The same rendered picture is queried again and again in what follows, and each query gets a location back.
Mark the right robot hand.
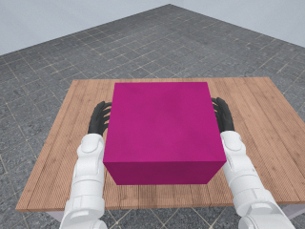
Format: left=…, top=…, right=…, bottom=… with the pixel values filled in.
left=211, top=97, right=235, bottom=133

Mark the right robot upper arm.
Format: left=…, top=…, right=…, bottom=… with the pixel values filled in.
left=238, top=214, right=294, bottom=229

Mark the left robot upper arm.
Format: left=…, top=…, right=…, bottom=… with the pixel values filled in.
left=62, top=219, right=108, bottom=229

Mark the carton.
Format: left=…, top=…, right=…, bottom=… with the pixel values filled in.
left=102, top=82, right=227, bottom=185

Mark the table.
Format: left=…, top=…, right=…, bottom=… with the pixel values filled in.
left=15, top=76, right=305, bottom=222

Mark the left robot hand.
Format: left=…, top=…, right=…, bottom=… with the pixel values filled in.
left=87, top=100, right=112, bottom=137

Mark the robot right forearm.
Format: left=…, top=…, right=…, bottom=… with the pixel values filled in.
left=220, top=131, right=295, bottom=229

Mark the robot left forearm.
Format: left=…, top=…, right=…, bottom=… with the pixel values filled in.
left=59, top=134, right=105, bottom=229

